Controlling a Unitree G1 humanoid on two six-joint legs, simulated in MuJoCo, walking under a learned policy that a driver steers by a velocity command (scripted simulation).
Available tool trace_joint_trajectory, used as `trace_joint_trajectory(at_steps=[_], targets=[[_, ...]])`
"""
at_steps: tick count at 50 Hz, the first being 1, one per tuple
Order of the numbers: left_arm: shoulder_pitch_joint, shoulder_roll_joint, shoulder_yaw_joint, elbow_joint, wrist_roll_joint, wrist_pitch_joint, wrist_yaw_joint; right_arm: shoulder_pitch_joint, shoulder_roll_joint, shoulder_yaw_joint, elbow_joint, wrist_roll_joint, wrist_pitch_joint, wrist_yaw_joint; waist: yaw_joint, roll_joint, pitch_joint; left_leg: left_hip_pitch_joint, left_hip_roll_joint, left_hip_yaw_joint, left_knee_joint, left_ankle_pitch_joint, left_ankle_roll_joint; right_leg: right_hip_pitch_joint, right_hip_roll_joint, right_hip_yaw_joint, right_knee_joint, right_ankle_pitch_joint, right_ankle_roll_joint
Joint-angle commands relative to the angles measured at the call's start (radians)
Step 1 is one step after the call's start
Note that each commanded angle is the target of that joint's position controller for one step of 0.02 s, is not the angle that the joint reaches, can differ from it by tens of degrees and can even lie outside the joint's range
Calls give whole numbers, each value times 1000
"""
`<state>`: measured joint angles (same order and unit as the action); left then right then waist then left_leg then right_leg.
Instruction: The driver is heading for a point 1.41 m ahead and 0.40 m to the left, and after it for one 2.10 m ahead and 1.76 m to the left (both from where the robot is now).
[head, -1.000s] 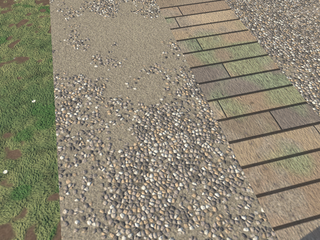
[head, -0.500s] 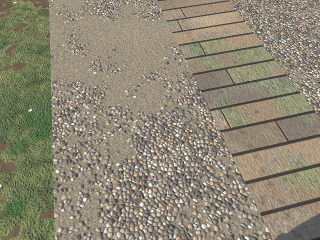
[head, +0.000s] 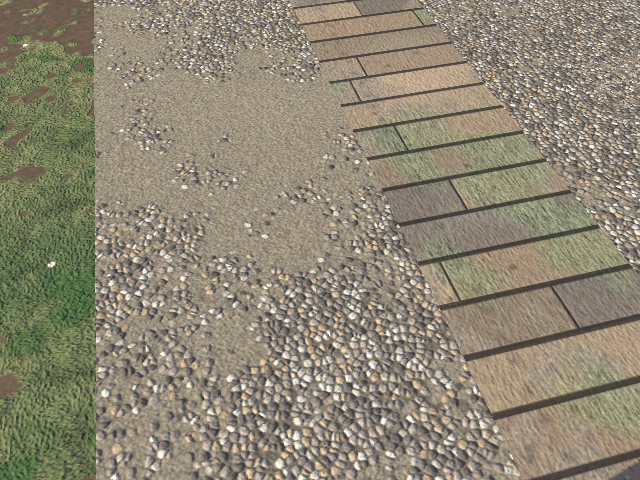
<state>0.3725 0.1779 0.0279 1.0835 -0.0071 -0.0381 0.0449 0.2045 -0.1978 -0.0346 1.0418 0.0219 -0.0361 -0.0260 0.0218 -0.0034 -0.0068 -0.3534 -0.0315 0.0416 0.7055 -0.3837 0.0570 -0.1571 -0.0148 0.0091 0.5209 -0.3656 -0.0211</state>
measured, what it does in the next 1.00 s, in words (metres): walks ahead: left foot, then right foot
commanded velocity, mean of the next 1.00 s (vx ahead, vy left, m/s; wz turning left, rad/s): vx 0.44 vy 0.00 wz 0.01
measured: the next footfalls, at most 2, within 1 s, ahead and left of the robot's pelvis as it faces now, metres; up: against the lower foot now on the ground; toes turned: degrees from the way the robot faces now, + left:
left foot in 0.20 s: +0.14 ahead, +0.14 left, +0.00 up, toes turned +3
right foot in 0.70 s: +0.50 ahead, -0.09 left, +0.00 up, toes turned -2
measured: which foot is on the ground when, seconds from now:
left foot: up 0.00-0.18, down 0.20-0.72, up 0.74-1.00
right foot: down 0.00-0.20, up 0.22-0.68, down 0.70-1.00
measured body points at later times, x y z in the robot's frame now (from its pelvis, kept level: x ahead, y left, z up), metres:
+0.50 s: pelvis +0.18 +0.05 +0.01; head +0.19 +0.06 +0.46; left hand +0.34 +0.31 -0.11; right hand +0.14 -0.18 -0.14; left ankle +0.10 +0.14 -0.74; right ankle +0.33 -0.11 -0.67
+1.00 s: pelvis +0.46 -0.01 +0.01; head +0.47 -0.02 +0.46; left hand +0.47 +0.25 -0.13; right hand +0.60 -0.27 -0.11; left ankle +0.57 +0.17 -0.65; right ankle +0.46 -0.09 -0.73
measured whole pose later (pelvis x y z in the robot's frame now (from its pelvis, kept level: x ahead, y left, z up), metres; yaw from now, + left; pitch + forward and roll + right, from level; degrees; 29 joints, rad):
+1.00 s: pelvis +0.46 -0.01 +0.01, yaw +1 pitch +0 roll -2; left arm 0.33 0.22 0.05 1.01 0.01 -0.11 -0.02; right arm 0.15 -0.26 -0.06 0.92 0.02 -0.08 -0.01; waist 0.04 0.04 0.00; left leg -0.69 0.15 -0.05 1.00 -0.11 0.04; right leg -0.12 0.08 -0.08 0.24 -0.14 -0.08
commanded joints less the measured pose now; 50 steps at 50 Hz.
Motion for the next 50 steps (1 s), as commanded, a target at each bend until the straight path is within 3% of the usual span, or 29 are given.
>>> trace_joint_trajectory(at_steps=[1,3,5,7,9,10,11,12,13,14,15,17,20,24,28,31,33,34,35,36,37,38,39,40,41,42,44,47,50], targets=[[105,151,38,-8,-2,-53,-6,-166,-83,-19,-103,11,-59,20,44,-138,172,-396,82,-64,193,-67,35,134,-331,437,-360,-136,-226],[94,142,39,-18,-13,-54,-14,-188,-78,-17,-113,17,-77,35,40,-103,139,-373,102,-46,74,-25,38,192,-282,328,-344,-6,-182],[82,165,44,-28,-12,-45,-21,-192,-58,-12,-111,13,-80,45,33,-119,113,-205,66,18,-27,23,21,107,-225,229,-339,43,-159],[64,188,50,-37,-18,-37,-27,-121,-57,-13,-82,15,-71,51,-10,-123,101,9,23,71,-129,110,9,-27,-190,163,-299,31,-146],[45,193,48,-48,-18,-41,-28,39,-105,-40,-27,17,-57,41,-88,-104,52,248,-21,82,-172,154,13,-138,-157,130,-186,148,-120],[4,173,41,-61,-16,-48,-29,174,-153,-61,5,21,-55,33,-162,-56,-4,409,43,-9,-211,146,46,-216,-117,69,1,262,-81],[-20,96,22,-104,-10,-61,-27,320,-272,-90,23,10,-56,24,-200,205,-76,596,287,-396,-368,22,154,-438,-2,-68,399,173,-3],[-16,48,10,-126,-15,-82,-26,369,-272,-77,38,-9,-72,37,-185,305,-140,637,435,-776,-518,-40,262,-585,59,37,662,-171,-1],[-37,105,24,-134,-40,-93,-34,256,-204,-51,15,-14,-86,40,-126,189,-43,552,442,-714,-511,-92,247,-680,-19,99,789,-119,-35],[-69,133,29,-143,-45,-97,-41,154,-144,-32,-18,-10,-91,48,-94,124,23,454,391,-566,-519,-49,202,-678,-69,86,789,-9,-63],[-77,132,35,-139,-36,-96,-38,86,-130,-22,-38,-14,-92,56,-63,72,52,377,342,-451,-538,34,174,-647,-103,70,745,83,-70],[-67,131,48,-134,-21,-82,-35,78,-96,-7,-40,-20,-84,60,-30,77,68,288,265,-283,-563,225,134,-557,-135,50,652,164,-65],[-119,103,49,-156,-15,-62,-38,156,-122,-6,-14,-23,-76,42,-24,65,83,278,240,-188,-578,429,142,-580,-130,10,557,231,-31],[-319,76,33,-232,-9,-63,-48,187,-150,-9,-19,-25,-66,19,-58,57,116,259,227,-130,-606,451,140,-580,-106,-12,263,387,-2],[-447,84,23,-272,-18,-66,-68,251,-163,-18,-4,-9,-65,13,-88,62,142,305,246,-103,-613,406,135,-525,-70,-32,93,452,-9],[-492,102,23,-301,-20,-73,-87,269,-166,-27,8,-4,-55,10,-76,63,147,418,289,-99,-558,477,121,-529,-61,-22,28,396,-45],[-437,138,37,-298,-20,-77,-92,248,-188,-36,1,-8,-47,10,-30,90,89,461,295,-85,-459,722,102,-406,-20,-49,9,324,-76],[-344,171,55,-275,-20,-78,-90,233,-197,-39,-3,-13,-40,11,23,110,20,462,279,-67,-340,905,89,-271,17,-76,12,298,-97],[-161,215,80,-219,-22,-75,-84,217,-183,-33,-12,-19,-33,13,110,109,-83,394,229,-31,-128,979,61,-36,43,-89,8,299,-127],[30,294,101,-179,-9,-71,-73,224,-149,-16,-39,-33,-33,16,162,2,-232,146,167,3,211,685,28,298,-149,135,28,272,-192],[90,339,105,-156,9,-70,-81,365,13,27,-37,-18,-56,30,71,-278,-395,-220,-35,-59,563,-99,-28,594,-385,668,-135,16,-355],[59,244,78,-160,3,-74,-83,291,-91,5,-35,10,-86,34,103,-196,-354,-325,-2,-199,690,-161,1,553,-362,754,-235,-52,-316],[-44,203,65,-175,-5,-79,-81,186,-151,-12,-75,31,-101,35,80,-160,-192,-395,52,-165,706,-82,18,409,-336,587,-248,20,-266],[-143,176,52,-199,-3,-83,-82,126,-164,-15,-92,26,-105,26,43,-49,-120,-348,111,-141,659,22,21,240,-305,451,-274,149,-240],[-195,152,46,-204,7,-87,-87,103,-157,-24,-94,9,-98,17,8,-12,-69,-294,148,-130,596,82,19,103,-268,356,-301,240,-223],[-213,127,37,-198,16,-91,-90,134,-138,-28,-90,2,-82,14,-32,-30,-58,-229,178,-139,555,115,21,27,-234,287,-331,267,-212],[-186,126,36,-174,13,-92,-90,164,-97,-28,-85,2,-56,11,-53,-50,-29,-194,191,-126,490,126,13,-44,-207,218,-379,289,-223],[-135,175,45,-151,16,-92,-68,65,-110,-36,-122,-6,-40,6,-47,-39,32,-302,206,-115,362,230,-18,-52,-206,154,-427,311,-230],[-87,189,48,-136,18,-85,-48,-22,-109,-40,-147,-7,-39,14,-21,-38,47,-384,199,-120,218,389,-31,10,-202,85,-435,343,-201]])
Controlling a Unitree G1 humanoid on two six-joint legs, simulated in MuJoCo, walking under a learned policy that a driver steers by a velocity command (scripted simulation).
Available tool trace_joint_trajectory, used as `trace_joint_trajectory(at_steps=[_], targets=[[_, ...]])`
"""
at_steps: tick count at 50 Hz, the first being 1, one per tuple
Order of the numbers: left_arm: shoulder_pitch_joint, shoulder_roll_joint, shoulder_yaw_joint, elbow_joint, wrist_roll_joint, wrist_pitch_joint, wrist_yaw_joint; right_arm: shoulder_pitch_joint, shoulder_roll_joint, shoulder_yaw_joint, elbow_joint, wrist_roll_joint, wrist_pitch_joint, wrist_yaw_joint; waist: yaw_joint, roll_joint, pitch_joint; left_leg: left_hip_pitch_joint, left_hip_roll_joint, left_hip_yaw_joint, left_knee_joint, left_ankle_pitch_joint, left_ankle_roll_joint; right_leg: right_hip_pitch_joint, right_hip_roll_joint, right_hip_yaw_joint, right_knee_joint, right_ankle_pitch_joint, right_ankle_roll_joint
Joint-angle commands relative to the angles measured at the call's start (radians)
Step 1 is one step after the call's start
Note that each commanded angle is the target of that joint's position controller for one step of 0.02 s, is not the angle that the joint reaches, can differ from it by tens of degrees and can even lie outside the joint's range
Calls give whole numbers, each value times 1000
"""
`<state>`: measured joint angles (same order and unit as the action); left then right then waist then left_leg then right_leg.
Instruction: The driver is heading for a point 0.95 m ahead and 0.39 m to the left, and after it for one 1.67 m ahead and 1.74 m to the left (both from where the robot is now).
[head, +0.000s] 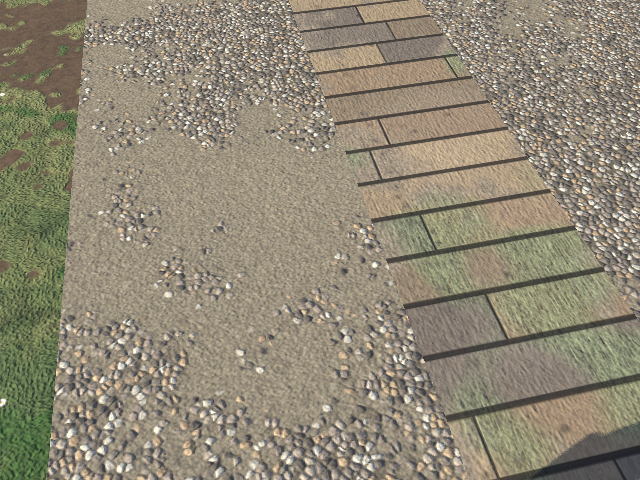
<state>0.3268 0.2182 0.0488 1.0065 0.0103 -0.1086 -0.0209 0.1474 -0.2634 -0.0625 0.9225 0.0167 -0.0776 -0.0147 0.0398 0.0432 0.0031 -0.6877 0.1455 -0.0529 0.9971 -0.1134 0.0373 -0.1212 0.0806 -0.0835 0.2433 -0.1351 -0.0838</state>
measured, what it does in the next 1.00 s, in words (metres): walks ahead, turning left: left foot, then right foot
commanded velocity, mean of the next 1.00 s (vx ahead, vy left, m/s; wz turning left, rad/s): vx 0.50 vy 0.00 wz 0.50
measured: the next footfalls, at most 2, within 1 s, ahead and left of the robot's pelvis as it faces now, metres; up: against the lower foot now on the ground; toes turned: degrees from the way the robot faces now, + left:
left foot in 0.32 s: +0.34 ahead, +0.17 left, +0.00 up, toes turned +12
right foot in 0.82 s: +0.68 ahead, +0.08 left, +0.00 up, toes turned +30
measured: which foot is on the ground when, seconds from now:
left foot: up 0.00-0.30, down 0.32-0.82, up 0.84-1.00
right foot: down 0.00-0.30, up 0.32-0.80, down 0.82-1.00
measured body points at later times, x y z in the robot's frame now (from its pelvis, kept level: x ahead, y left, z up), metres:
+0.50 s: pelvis +0.28 +0.10 -0.01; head +0.31 +0.12 +0.44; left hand +0.35 +0.39 -0.12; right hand +0.43 -0.14 -0.13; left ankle +0.30 +0.17 -0.75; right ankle +0.32 -0.07 -0.66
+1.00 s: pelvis +0.57 +0.14 -0.01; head +0.59 +0.15 +0.44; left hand +0.52 +0.43 -0.11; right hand +0.81 -0.04 -0.12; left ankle +0.47 +0.25 -0.66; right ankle +0.64 +0.06 -0.75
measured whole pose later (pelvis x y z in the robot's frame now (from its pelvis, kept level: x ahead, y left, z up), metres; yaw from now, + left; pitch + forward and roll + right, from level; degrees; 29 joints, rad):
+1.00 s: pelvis +0.57 +0.14 -0.01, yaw +33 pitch +2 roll -2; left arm 0.21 0.25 0.06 0.79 0.01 -0.11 -0.01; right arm 0.28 -0.30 -0.08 0.73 0.03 -0.03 -0.01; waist 0.01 0.05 0.02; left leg -0.55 0.04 -0.07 1.18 -0.34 0.02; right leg -0.25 0.03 -0.08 0.39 -0.17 -0.04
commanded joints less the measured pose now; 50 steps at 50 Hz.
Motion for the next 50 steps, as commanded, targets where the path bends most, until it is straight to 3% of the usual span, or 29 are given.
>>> trace_joint_trajectory(at_steps=[1,6,11,13,14,15,16,17,18,19,20,21,22,25,27,31,36,38,39,40,41,42,43,44,45,46,47,48,50], targets=[[-33,149,26,-57,0,-13,22,12,-40,-11,-34,0,0,7,-32,-88,39,-47,11,-23,-124,166,-9,-15,-290,147,-158,125,-125],[32,156,26,-31,-5,-6,32,-132,-19,1,-88,6,-4,30,22,-83,81,-58,-38,9,-310,248,8,94,-305,39,-157,151,-92],[50,177,36,-21,-15,23,38,-214,-18,9,-160,8,-6,68,32,-88,102,-83,-62,71,-385,83,44,256,-364,-20,-46,314,-69],[11,210,45,-42,-18,35,45,-162,-50,-6,-173,7,-5,78,-15,-127,44,57,-122,140,-388,-22,78,261,-364,-58,86,660,-45],[-6,222,48,-52,-16,43,49,-64,-81,-25,-158,8,-3,79,-71,-143,-21,196,-167,172,-391,-46,99,243,-352,-82,227,822,-28],[-21,217,44,-65,-17,50,53,101,-136,-57,-117,10,-1,73,-154,-122,-110,429,-213,173,-444,-2,134,162,-308,-111,446,840,4],[-10,195,31,-96,-3,41,54,269,-240,-93,-88,7,7,52,-207,12,-222,751,-45,-102,-465,5,208,-108,-259,-122,785,516,49],[89,34,-18,-135,15,2,29,262,-307,-96,-97,7,1,52,-88,229,-334,1076,186,-679,-591,-145,399,-545,-32,12,1105,-411,102],[-27,137,3,-151,-29,-43,14,303,-218,-74,-100,-1,-2,50,-161,129,-369,1110,188,-755,-696,-191,376,-662,-56,188,1190,-420,71],[-113,172,13,-181,-57,-63,10,251,-167,-62,-104,-5,-7,45,-159,91,-228,1011,154,-592,-696,-107,322,-735,-107,180,1167,-328,45],[-137,168,12,-184,-45,-69,17,168,-136,-51,-129,-1,-10,46,-115,-21,-158,850,111,-465,-702,-11,288,-686,-155,174,1084,-238,39],[-143,173,23,-179,-21,-61,26,96,-105,-41,-153,-5,-9,47,-72,-59,-103,695,73,-372,-721,88,267,-609,-184,166,998,-194,48],[-124,174,30,-184,-14,-45,27,66,-87,-33,-168,-14,-9,44,-37,-43,-88,605,48,-330,-748,138,262,-537,-205,174,953,-172,57],[-132,139,31,-210,3,-11,34,85,-125,-41,-174,-5,-12,29,-13,-23,-48,484,14,-254,-789,231,269,-500,-200,146,809,-118,104],[-215,129,29,-244,8,-4,39,125,-152,-48,-170,-1,-11,14,-35,-14,-18,456,-13,-217,-797,247,253,-522,-179,132,663,-2,129],[-359,99,17,-292,-2,-13,28,187,-151,-49,-163,5,1,2,-92,33,-2,437,-67,-185,-770,141,186,-448,-113,120,365,230,126],[-436,142,24,-344,-15,-32,6,240,-145,-48,-149,11,15,-6,-113,51,0,570,-15,-312,-669,80,167,-422,-83,156,228,191,101],[-400,165,32,-343,-18,-43,1,225,-154,-52,-159,7,23,-12,-85,78,-9,610,3,-362,-609,124,157,-367,-78,157,207,100,78],[-331,179,40,-327,-17,-48,3,206,-148,-51,-169,6,27,-12,-47,91,-35,606,-16,-364,-557,186,143,-271,-69,139,175,88,58],[-216,211,55,-303,-5,-53,9,183,-119,-40,-187,2,26,-8,10,78,-117,560,-69,-331,-427,244,114,-78,-106,155,173,106,20],[-43,270,71,-288,7,-51,18,170,-73,-20,-215,-15,22,-3,82,-18,-265,412,-137,-244,-150,99,75,204,-273,309,207,79,-45],[41,333,88,-254,13,-36,16,339,-7,1,-235,15,11,1,7,-376,-390,35,-270,-134,164,-457,8,544,-505,770,143,-71,-218],[22,234,68,-270,-11,-29,12,341,-116,-14,-208,30,10,-2,25,-292,-335,-96,-179,-156,305,-468,0,511,-521,861,95,-284,-202],[-27,167,50,-288,-14,-21,17,225,-176,-31,-221,23,17,-2,53,-174,-193,-127,-143,-136,335,-370,-7,374,-472,691,74,-281,-148],[-82,156,42,-293,-6,-13,17,165,-168,-33,-235,12,22,-3,34,-94,-106,-90,-105,-100,312,-290,-14,227,-426,556,50,-167,-117],[-114,141,36,-286,-1,-8,16,129,-152,-35,-250,0,22,0,13,-89,-43,-66,-79,-93,264,-244,-16,119,-386,468,23,-71,-107],[-128,130,31,-281,6,-9,15,136,-130,-36,-255,5,27,6,-13,-114,-22,-20,-52,-88,232,-218,-12,50,-352,388,-6,-18,-92],[-130,131,32,-274,4,-12,13,148,-107,-33,-259,13,33,10,-24,-141,-14,4,-41,-73,208,-205,-12,14,-335,335,-34,9,-92],[-123,148,41,-258,-5,-21,10,134,-77,-27,-278,14,44,13,-31,-138,-4,-10,-26,-56,165,-178,-19,-8,-337,258,-70,88,-111]])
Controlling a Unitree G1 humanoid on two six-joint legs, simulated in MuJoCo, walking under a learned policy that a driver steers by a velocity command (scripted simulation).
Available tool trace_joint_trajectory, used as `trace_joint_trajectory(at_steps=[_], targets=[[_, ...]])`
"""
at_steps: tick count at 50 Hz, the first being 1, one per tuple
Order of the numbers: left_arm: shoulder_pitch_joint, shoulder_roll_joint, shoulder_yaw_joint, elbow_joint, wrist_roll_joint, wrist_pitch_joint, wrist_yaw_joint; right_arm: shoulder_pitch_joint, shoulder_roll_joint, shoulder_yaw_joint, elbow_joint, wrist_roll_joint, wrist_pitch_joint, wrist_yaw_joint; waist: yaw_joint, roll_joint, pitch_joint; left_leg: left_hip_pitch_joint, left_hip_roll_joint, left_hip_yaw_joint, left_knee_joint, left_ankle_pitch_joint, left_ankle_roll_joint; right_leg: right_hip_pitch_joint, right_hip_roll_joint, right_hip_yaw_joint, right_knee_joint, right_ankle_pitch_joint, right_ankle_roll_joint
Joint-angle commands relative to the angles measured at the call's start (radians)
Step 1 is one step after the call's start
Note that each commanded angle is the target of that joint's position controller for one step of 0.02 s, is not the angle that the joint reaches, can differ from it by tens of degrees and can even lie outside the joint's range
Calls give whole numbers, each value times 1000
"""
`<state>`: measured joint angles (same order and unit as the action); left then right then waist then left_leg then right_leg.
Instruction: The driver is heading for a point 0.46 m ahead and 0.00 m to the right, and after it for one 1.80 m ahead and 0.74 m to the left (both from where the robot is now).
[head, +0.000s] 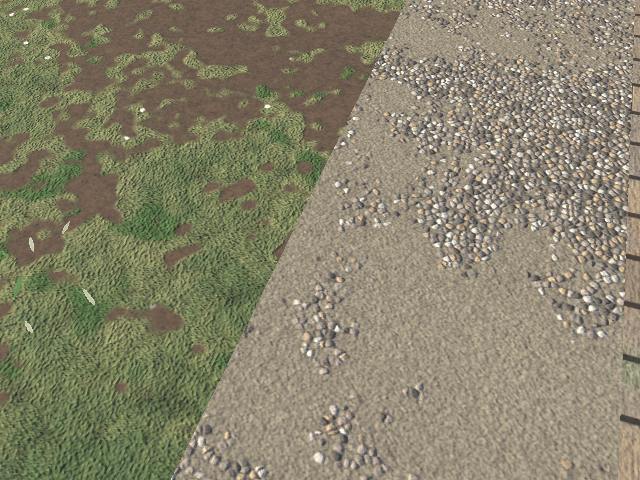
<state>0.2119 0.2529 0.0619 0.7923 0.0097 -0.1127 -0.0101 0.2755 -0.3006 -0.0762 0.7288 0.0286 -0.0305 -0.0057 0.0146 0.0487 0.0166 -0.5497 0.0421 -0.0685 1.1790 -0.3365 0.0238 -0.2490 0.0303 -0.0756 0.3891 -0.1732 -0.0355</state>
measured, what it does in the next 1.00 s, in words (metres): walks ahead: left foot, then right foot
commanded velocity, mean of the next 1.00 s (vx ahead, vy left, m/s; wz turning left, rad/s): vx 0.32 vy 0.00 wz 0.08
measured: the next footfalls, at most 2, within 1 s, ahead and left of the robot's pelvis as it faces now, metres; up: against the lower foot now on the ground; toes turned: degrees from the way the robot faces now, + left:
left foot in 0.34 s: +0.32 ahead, +0.18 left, +0.00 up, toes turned +12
right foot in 0.82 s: +0.54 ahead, -0.01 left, +0.00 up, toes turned -1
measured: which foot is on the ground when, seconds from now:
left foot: up 0.00-0.32, down 0.34-0.84, up 0.86-1.00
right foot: down 0.00-0.36, up 0.38-0.80, down 0.82-1.00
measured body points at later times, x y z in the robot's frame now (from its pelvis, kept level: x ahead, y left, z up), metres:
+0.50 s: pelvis +0.26 +0.08 +0.00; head +0.29 +0.10 +0.44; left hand +0.29 +0.38 -0.13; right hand +0.44 -0.15 -0.10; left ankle +0.28 +0.17 -0.74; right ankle +0.23 -0.09 -0.65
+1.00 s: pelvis +0.42 +0.07 -0.01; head +0.46 +0.06 +0.44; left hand +0.58 +0.32 -0.11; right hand +0.55 -0.20 -0.14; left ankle +0.38 +0.23 -0.69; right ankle +0.50 -0.01 -0.74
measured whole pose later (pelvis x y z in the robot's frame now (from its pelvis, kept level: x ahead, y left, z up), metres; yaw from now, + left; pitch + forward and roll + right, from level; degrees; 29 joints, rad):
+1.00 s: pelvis +0.42 +0.07 -0.01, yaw +2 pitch +2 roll +0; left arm 0.11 0.22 0.03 0.75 0.03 -0.03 -0.02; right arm 0.15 -0.28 -0.06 0.83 0.02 0.03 -0.02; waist 0.00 0.03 0.04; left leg -0.43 0.06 -0.04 0.97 -0.53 -0.05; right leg -0.41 0.02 -0.07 0.51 -0.14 -0.07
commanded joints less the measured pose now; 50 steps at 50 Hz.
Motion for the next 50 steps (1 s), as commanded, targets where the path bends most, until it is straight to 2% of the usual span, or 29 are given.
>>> trace_joint_trajectory(at_steps=[1,5,8,12,14,15,16,17,18,19,20,21,22,23,26,29,31,33,35,39,40,41,42,43,44,45,46,48,50], targets=[[-4,129,33,-37,-6,-20,0,-12,-35,-12,-97,-2,0,4,-7,-132,-14,-168,83,-41,-48,74,-11,123,-293,220,-226,169,-167],[8,163,44,-18,-5,-11,6,-83,-28,-6,-123,-3,-5,17,9,-113,-10,-185,85,-19,-233,261,-19,167,-279,80,-235,273,-151],[39,182,46,-2,-10,2,12,-190,-12,4,-152,-5,-14,37,51,-106,20,-149,67,37,-396,371,-7,191,-268,-4,-228,272,-125],[114,210,50,37,-32,22,6,-285,-3,12,-200,-2,-18,54,74,-105,62,-121,31,78,-525,278,27,275,-312,-18,-207,304,-123],[113,235,54,48,-42,34,7,-273,-30,1,-210,-8,-19,58,39,-128,48,-53,-10,112,-569,175,62,321,-330,-34,-134,518,-112],[106,251,57,51,-45,39,10,-220,-55,-12,-201,-14,-19,57,-4,-148,5,46,-45,137,-594,144,83,331,-326,-54,-45,692,-100],[94,249,52,55,-47,46,14,-81,-92,-36,-161,-16,-18,53,-89,-141,-74,249,-86,162,-663,207,113,295,-298,-94,120,799,-76],[103,217,37,50,-35,44,20,79,-154,-66,-114,-16,-13,39,-159,-112,-167,536,-62,100,-650,271,142,125,-258,-117,339,681,-39],[162,109,-2,-1,-1,26,11,176,-274,-88,-97,-25,-12,23,-130,121,-297,930,216,-359,-653,230,282,-305,-129,-118,744,56,27],[177,112,-11,19,-22,-3,-1,190,-240,-68,-110,-23,-19,24,-127,148,-460,988,371,-716,-814,197,374,-436,-37,93,945,-431,30],[82,189,15,-2,-65,-10,-10,148,-172,-45,-101,-30,-27,32,-145,59,-336,892,337,-548,-829,219,316,-520,-91,151,995,-377,18],[29,176,10,-19,-71,-10,-10,91,-140,-35,-95,-27,-33,33,-116,45,-206,733,292,-377,-837,280,273,-528,-132,135,942,-298,9],[14,165,11,-12,-50,-3,-2,14,-103,-22,-92,-28,-38,35,-72,4,-124,584,249,-263,-858,408,239,-484,-164,129,869,-233,18],[39,167,19,2,-37,14,3,-40,-68,-12,-95,-33,-46,38,-31,23,-84,475,213,-170,-883,522,217,-413,-184,138,823,-195,27],[133,118,17,39,-36,61,13,-92,-70,-16,-71,-48,-73,33,32,31,-73,337,194,-14,-943,746,214,-294,-155,144,776,-114,64],[80,94,14,15,-23,69,18,-113,-73,-16,-45,-56,-74,8,34,34,-40,327,173,108,-963,788,191,-324,-137,147,620,33,85],[20,79,8,-9,-18,66,6,-120,-81,-16,-38,-52,-64,-9,11,35,-34,343,149,176,-958,757,170,-300,-128,111,467,157,81],[-42,68,2,-42,-15,64,-10,-95,-101,-21,-21,-46,-51,-22,-23,28,-41,400,169,187,-942,752,168,-296,-118,88,363,218,74],[-66,82,8,-71,-15,67,-25,-81,-116,-27,-5,-37,-33,-28,-35,28,-48,467,202,183,-903,748,166,-309,-111,76,309,185,61],[-41,119,28,-111,-11,71,-52,-113,-135,-38,-3,-7,2,-43,-7,45,-54,528,236,176,-729,808,127,-278,-70,30,233,12,2],[18,127,37,-99,-7,66,-50,-111,-129,-36,1,-1,8,-47,25,18,-83,503,202,188,-619,834,101,-166,-33,14,142,69,-23],[77,186,58,-92,1,60,-36,-54,-115,-30,14,-10,6,-43,45,-77,-141,452,121,216,-448,720,45,-5,-41,69,61,398,-60],[122,275,71,-108,18,61,-10,-11,-53,-4,-10,-56,-9,-30,28,-284,-253,194,17,229,-141,174,-22,280,-282,342,134,964,-182],[95,198,33,-120,30,59,-3,45,-10,19,3,-51,-14,-10,-7,-327,-423,50,-74,53,45,-381,-57,408,-476,609,89,1015,-379],[76,104,5,-119,21,64,-10,12,-82,0,45,-11,-2,3,31,-171,-415,82,-4,-54,51,-355,-55,321,-419,494,60,826,-340],[23,80,-3,-111,13,63,-14,-48,-77,0,33,7,14,5,21,-143,-297,26,20,-38,13,-341,-52,250,-370,398,46,653,-287],[-21,75,-8,-103,8,67,-17,-79,-65,0,43,1,31,-4,7,-88,-211,19,43,-26,-71,-316,-57,154,-331,341,6,484,-241],[-100,102,0,-94,21,79,-5,-63,-67,-5,62,-11,64,-20,-36,-146,-133,148,41,3,-196,-197,-81,-46,-273,245,-71,275,-197],[-128,135,15,-94,27,83,13,-32,-69,-8,77,-12,73,-33,-38,-185,-128,183,23,36,-240,-136,-94,-67,-271,204,-95,221,-203]])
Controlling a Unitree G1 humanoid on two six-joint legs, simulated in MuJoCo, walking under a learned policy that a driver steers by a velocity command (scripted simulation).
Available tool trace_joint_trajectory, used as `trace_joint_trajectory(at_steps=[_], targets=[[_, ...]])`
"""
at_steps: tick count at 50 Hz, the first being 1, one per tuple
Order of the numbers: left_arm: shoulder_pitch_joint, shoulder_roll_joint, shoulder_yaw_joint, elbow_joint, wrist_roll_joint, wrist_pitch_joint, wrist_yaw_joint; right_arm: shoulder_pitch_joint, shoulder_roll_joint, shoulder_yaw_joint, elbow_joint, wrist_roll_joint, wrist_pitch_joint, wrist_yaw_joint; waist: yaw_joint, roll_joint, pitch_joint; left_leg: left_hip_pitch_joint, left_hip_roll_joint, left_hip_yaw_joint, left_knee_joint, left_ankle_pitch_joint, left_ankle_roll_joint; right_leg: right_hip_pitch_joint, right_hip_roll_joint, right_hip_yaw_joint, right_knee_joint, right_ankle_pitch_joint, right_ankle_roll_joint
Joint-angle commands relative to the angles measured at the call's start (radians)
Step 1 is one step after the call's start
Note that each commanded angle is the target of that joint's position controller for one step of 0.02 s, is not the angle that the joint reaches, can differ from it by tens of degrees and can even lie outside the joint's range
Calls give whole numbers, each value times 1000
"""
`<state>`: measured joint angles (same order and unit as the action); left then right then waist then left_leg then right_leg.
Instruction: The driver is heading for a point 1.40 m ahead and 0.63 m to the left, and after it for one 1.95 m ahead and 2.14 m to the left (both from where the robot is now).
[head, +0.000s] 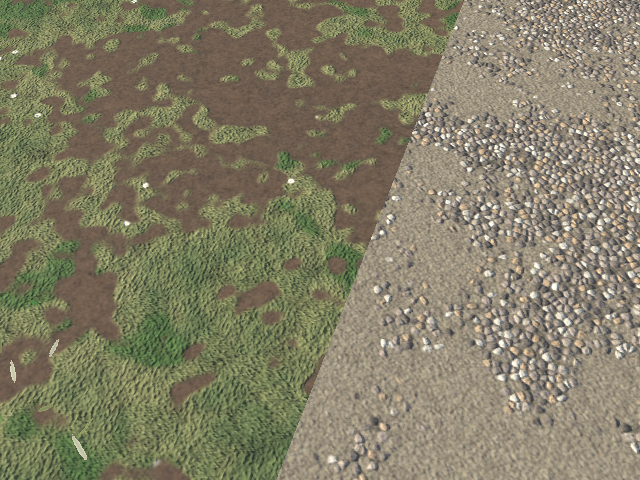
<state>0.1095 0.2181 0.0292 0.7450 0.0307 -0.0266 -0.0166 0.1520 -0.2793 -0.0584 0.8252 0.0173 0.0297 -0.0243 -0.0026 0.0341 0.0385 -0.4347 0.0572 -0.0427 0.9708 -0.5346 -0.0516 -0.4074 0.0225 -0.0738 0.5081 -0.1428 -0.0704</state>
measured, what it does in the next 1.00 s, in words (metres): steps on the spot, turning left: left foot, then right foot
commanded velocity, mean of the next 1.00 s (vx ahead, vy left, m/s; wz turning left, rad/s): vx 0.01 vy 0.00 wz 0.49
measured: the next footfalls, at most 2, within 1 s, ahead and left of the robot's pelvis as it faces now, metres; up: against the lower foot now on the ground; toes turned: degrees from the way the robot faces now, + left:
left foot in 0.28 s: +0.03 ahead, +0.15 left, +0.00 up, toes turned +11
right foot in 0.82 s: +0.13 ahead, -0.03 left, +0.00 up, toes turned +34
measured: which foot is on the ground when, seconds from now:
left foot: up 0.00-0.26, down 0.28-0.82, up 0.84-1.00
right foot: down 0.00-0.28, up 0.30-0.80, down 0.82-1.00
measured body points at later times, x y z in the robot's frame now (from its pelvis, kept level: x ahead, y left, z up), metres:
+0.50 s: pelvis +0.01 +0.06 +0.02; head +0.04 +0.11 +0.46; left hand +0.10 +0.38 -0.11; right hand +0.17 -0.20 -0.08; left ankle -0.01 +0.14 -0.73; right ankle +0.05 -0.09 -0.64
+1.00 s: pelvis +0.03 +0.03 +0.01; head +0.08 +0.04 +0.46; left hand +0.00 +0.34 -0.09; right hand +0.31 -0.15 -0.10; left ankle -0.06 +0.14 -0.64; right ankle +0.10 -0.07 -0.73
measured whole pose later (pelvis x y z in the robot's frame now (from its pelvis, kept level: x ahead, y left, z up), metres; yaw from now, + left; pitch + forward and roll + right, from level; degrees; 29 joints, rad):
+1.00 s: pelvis +0.03 +0.03 +0.01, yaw +33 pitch +1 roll +0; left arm 0.13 0.26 0.07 0.79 0.01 -0.01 0.03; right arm 0.17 -0.36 -0.10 0.70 0.02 0.05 -0.04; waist 0.01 0.05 0.05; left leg -0.51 -0.07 -0.12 1.13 -0.45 -0.07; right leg -0.23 -0.01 -0.01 0.43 -0.23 -0.02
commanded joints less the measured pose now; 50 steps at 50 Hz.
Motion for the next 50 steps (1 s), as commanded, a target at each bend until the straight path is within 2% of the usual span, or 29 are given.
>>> trace_joint_trajectory(at_steps=[1,5,9,11,13,14,15,16,17,18,19,20,22,24,28,33,37,39,40,41,42,43,44,45,46,47,48,50], targets=[[-23,181,53,-44,1,0,30,85,-97,-28,-21,-1,13,-19,-12,-165,-157,58,7,17,-36,82,-19,110,-275,197,-219,171,-174],[-19,185,62,-23,-9,18,63,35,-90,-32,-47,-1,14,-24,17,-150,-147,-12,28,27,-35,103,-9,178,-326,189,-247,51,-183],[-45,181,68,-10,-14,34,71,41,-76,-34,-54,-2,12,-13,13,-160,-136,21,19,68,-123,110,10,208,-335,134,-234,57,-165],[-59,190,73,-2,-25,44,71,69,-73,-36,-50,-2,9,-1,-6,-165,-140,76,4,97,-223,147,32,221,-338,106,-200,85,-145],[-77,189,76,8,-49,56,70,149,-78,-44,-24,-8,8,14,-53,-156,-141,196,-33,133,-425,287,83,187,-310,50,-113,57,-79],[-37,161,74,29,-56,60,65,172,-114,-55,-22,-19,7,15,-52,-70,-102,252,-5,37,-562,388,132,109,-253,-11,19,-46,3],[-26,99,61,7,-21,60,55,175,-230,-81,-43,-22,6,-3,-5,224,-80,358,243,-328,-633,669,242,-141,-109,-120,323,-329,114],[-153,119,66,-47,-19,49,61,167,-275,-83,-71,-52,-11,4,-55,255,-65,287,340,-484,-679,745,396,-266,1,21,510,-530,131],[-179,145,74,-49,-27,46,64,140,-250,-78,-80,-64,-34,9,-50,156,-73,286,296,-425,-683,688,383,-286,-19,102,610,-477,117],[-149,159,82,-32,-33,45,66,88,-227,-75,-87,-45,-50,6,-16,117,-66,301,238,-342,-665,663,322,-300,-35,127,626,-379,107],[-119,165,88,-5,-26,46,74,45,-194,-68,-97,-22,-52,2,0,79,-78,315,201,-297,-648,648,275,-301,-46,135,621,-318,109],[-105,174,93,3,-20,46,78,27,-166,-58,-103,-5,-51,-4,8,84,-85,318,183,-271,-642,682,259,-290,-48,138,623,-273,117],[-94,156,91,3,-27,41,75,58,-142,-49,-103,-6,-46,-13,8,85,-123,349,160,-254,-628,762,263,-263,-30,138,639,-214,129],[-101,146,87,0,-34,36,75,84,-149,-52,-104,-7,-43,-19,-3,81,-131,400,152,-260,-622,773,265,-275,-23,145,578,-187,137],[-130,139,81,-10,-37,28,69,90,-176,-62,-116,-4,-28,-27,-22,102,-116,416,140,-306,-618,677,267,-244,-17,160,392,-173,158],[-122,152,80,-9,-40,13,53,45,-197,-69,-145,-8,-15,-20,-28,117,-108,327,124,-377,-598,656,284,-111,6,166,254,-204,160],[-81,165,80,-7,-45,-7,36,0,-196,-67,-170,-3,-3,-15,-15,128,-133,330,108,-449,-545,772,275,-15,24,168,130,-219,141],[-21,170,83,7,-46,-16,26,-39,-190,-63,-186,9,6,-19,24,125,-140,307,69,-460,-507,749,236,97,27,151,-52,-106,122],[17,183,89,20,-42,-18,23,-50,-180,-59,-195,13,10,-23,43,109,-142,257,31,-442,-477,653,196,197,0,150,-163,32,104],[46,240,102,20,-27,-14,27,-13,-136,-47,-201,2,11,-24,25,-12,-179,140,-40,-365,-344,406,143,343,-161,277,-178,149,48],[14,310,109,8,-8,-1,35,62,-93,-39,-209,0,3,-20,-47,-283,-154,-87,-225,-187,-159,-81,82,429,-355,505,-165,449,-100],[24,271,101,-4,9,-2,33,68,-187,-64,-205,-11,-9,-15,-19,-278,-152,-153,-168,-154,75,-161,35,366,-473,609,-186,460,-225],[-21,222,86,-24,2,-4,37,69,-243,-85,-186,-2,-8,-12,-29,-191,-122,-153,-125,-146,184,-81,16,325,-422,509,-183,393,-213],[-65,191,78,-31,-9,-1,41,73,-234,-89,-169,1,3,-13,-42,-159,-95,-157,-109,-127,220,-10,0,301,-344,403,-176,305,-160],[-74,174,71,-35,-23,2,45,70,-207,-85,-161,-2,13,-16,-32,-152,-78,-164,-107,-120,249,39,-16,289,-298,347,-177,254,-135],[-66,176,66,-30,-28,5,48,64,-174,-75,-166,-2,19,-13,-23,-158,-65,-162,-111,-110,265,71,-28,275,-278,310,-181,273,-137],[-46,184,65,-23,-26,10,51,48,-150,-67,-177,2,18,-11,-13,-164,-59,-150,-114,-85,237,91,-34,266,-256,271,-191,283,-142],[-1,196,67,-10,-22,16,56,8,-120,-52,-201,5,12,-12,16,-186,-73,-152,-104,-60,123,104,-43,327,-255,247,-192,305,-159]])
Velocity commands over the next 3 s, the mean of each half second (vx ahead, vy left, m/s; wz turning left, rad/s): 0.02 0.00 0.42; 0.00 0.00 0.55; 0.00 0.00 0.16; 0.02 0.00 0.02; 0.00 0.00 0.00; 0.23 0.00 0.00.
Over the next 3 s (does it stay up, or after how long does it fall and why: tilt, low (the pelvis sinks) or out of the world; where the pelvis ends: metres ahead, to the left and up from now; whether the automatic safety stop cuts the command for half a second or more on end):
stays up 0.12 0.09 0.01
